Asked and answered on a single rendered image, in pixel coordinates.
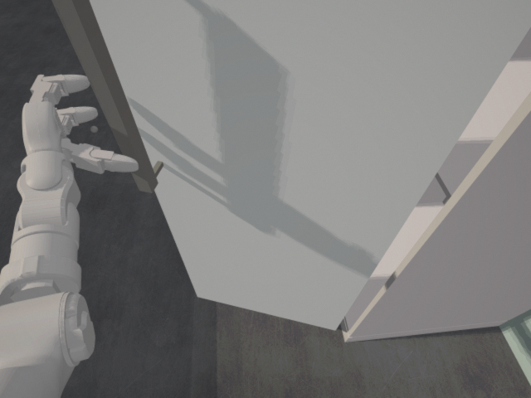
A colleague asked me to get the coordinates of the handle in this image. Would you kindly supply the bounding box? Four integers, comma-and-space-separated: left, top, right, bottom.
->
52, 0, 163, 193

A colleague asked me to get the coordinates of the left robot upper arm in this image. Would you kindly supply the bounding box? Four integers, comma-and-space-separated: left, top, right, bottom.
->
0, 291, 95, 398

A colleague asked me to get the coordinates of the robot left hand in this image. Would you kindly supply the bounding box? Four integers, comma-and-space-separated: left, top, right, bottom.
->
22, 75, 139, 174

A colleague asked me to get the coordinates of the fridge door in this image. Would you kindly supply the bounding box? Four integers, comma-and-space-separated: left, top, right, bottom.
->
90, 0, 531, 331

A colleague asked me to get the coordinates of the robot left forearm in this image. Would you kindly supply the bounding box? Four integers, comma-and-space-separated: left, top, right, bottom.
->
0, 151, 81, 305

